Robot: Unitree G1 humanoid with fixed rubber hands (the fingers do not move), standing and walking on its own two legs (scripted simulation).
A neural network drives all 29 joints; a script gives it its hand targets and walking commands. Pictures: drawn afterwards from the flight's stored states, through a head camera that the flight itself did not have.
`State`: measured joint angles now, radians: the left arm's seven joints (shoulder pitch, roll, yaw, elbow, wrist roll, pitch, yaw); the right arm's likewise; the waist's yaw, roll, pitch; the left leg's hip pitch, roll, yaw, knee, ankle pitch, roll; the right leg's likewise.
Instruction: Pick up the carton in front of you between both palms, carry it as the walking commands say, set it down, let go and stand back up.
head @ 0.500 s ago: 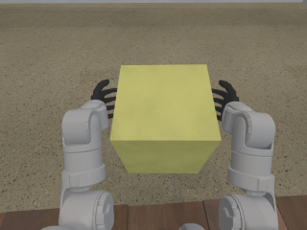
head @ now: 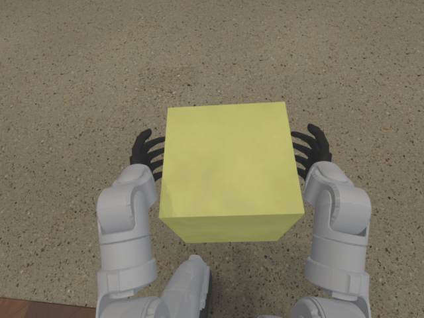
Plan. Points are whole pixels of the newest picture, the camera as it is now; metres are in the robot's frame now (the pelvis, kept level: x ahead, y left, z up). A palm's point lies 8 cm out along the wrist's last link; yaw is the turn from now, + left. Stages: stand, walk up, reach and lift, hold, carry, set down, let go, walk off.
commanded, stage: carry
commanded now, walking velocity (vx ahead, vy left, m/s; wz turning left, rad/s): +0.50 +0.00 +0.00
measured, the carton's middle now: (228, 182) +0.35 +0.03 -0.03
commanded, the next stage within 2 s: none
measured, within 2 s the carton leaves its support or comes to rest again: neither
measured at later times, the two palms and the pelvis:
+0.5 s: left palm (148, 31) +0.64 +0.22 +0.11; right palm (288, 18) +0.63 -0.08 +0.14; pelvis +0.30 +0.08 +0.00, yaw -1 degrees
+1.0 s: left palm out of the picture +0.94 +0.26 +0.09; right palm out of the picture +0.97 -0.03 +0.09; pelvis +0.64 +0.09 +0.00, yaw +4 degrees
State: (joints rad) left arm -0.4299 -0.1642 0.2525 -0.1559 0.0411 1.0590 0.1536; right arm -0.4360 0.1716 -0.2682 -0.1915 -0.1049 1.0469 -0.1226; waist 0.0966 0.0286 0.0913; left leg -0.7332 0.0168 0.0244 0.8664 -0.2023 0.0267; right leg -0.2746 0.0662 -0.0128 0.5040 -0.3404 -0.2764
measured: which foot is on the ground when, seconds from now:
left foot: up 0.00-0.10, down 0.12-0.70, up 0.72-1.00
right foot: down 0.00-0.12, up 0.14-0.70, down 0.72-1.00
